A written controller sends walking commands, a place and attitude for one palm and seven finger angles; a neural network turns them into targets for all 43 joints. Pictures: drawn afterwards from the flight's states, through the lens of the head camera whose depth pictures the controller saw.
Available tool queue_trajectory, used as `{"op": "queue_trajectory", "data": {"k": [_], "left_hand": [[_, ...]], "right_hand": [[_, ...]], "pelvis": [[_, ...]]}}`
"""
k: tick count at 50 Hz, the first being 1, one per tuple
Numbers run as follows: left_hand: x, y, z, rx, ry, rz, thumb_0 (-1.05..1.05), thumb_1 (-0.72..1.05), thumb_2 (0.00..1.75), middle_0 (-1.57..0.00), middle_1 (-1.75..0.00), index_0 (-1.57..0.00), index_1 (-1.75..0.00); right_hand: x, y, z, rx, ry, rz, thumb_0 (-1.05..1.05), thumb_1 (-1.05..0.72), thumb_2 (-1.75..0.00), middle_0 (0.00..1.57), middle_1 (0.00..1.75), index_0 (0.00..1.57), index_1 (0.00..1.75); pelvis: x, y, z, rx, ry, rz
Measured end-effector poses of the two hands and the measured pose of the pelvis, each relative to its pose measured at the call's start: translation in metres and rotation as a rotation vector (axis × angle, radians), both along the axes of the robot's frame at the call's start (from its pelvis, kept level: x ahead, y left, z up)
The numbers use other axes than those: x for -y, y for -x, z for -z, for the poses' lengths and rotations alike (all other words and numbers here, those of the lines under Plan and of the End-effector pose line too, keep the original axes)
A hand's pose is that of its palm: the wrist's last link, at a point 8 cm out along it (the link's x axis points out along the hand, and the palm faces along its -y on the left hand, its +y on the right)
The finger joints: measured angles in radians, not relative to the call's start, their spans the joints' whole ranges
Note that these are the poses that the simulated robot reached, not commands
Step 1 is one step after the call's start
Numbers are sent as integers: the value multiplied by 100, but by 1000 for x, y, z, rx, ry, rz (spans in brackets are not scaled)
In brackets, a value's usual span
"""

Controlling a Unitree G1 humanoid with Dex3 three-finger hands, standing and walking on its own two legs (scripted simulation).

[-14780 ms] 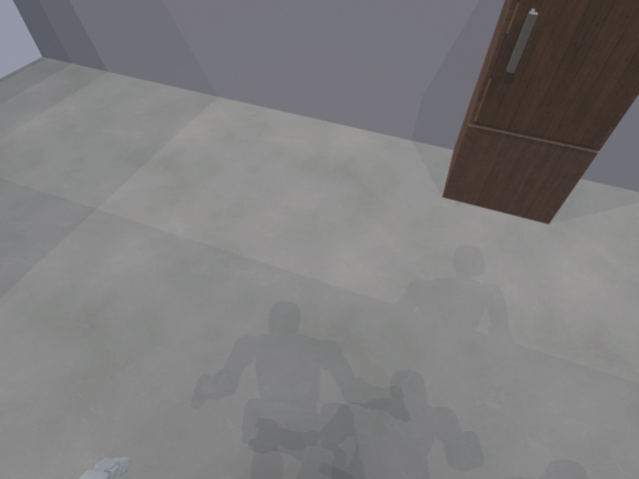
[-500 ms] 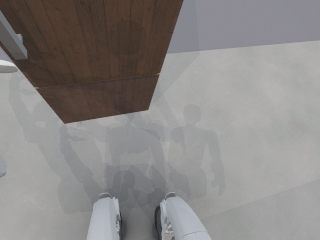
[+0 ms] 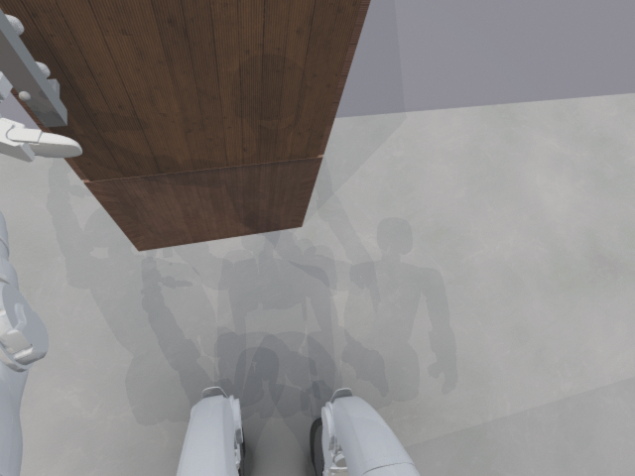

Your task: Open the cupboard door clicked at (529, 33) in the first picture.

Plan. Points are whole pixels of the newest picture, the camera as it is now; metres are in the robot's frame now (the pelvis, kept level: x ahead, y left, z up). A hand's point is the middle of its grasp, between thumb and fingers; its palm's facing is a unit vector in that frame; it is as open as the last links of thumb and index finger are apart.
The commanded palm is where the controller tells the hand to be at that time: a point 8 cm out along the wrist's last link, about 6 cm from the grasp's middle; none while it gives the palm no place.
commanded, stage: slide the fingers in behind the handle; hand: left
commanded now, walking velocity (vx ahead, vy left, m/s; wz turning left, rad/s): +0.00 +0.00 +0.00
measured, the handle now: (17, 48) +0.58 +0.29 +0.07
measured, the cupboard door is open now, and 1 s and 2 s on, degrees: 0 0 19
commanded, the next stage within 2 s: close the thumb around the handle in 0.46 s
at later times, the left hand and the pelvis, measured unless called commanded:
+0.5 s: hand (42, 91) +0.53 +0.26 +0.07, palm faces +0.15 -0.99 -0.01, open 14.0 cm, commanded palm +0.51 +0.30 +0.07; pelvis +0.00 +0.00 +0.00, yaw +0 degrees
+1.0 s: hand (28, 94) +0.53 +0.28 +0.07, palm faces +0.15 -0.99 -0.01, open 8.7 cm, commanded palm +0.51 +0.30 +0.07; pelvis +0.00 +0.00 +0.00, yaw +0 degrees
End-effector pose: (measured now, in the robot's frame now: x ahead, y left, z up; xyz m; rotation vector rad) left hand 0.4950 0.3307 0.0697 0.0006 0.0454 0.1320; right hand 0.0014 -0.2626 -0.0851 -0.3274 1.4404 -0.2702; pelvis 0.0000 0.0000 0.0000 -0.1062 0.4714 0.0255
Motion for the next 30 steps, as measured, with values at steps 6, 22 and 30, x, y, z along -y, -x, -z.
{"op": "queue_trajectory", "data": {"k": [6,22,30], "left_hand": [[9,-5,2,-9,0,-8,-1,-50,30,-30,-120,-30,-120],[15,-5,-1,2,-14,-12,-1,-50,30,-30,-120,-30,-120],[15,-7,-1,1,-13,-20,-1,-50,30,-30,-120,-30,-120]], "right_hand": [[0,-2,1,24,-1,0,0,-90,-90,21,30,20,30],[-4,17,4,-30,-22,24,0,-90,-90,21,30,20,30],[0,17,2,-17,-11,30,0,-90,-90,21,30,20,30]], "pelvis": [[1,1,1,1,-1,2],[1,2,1,0,-9,5],[1,2,1,1,-9,10]]}}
